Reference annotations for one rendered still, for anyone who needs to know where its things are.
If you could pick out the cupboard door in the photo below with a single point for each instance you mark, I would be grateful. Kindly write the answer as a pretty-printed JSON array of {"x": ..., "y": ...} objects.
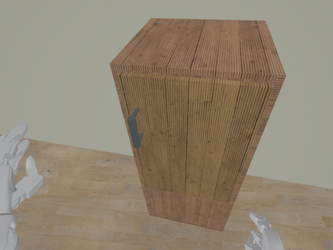
[{"x": 198, "y": 132}]

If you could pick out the robot left forearm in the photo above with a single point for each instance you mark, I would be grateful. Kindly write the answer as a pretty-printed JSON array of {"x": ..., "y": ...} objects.
[{"x": 8, "y": 237}]

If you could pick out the robot left hand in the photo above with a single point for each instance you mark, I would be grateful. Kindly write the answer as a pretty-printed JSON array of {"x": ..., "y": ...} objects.
[{"x": 11, "y": 152}]

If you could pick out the robot right hand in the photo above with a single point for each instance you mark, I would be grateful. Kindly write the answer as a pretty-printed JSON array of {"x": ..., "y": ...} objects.
[{"x": 269, "y": 240}]

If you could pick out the handle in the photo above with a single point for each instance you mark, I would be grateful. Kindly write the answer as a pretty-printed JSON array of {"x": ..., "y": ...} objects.
[{"x": 136, "y": 137}]

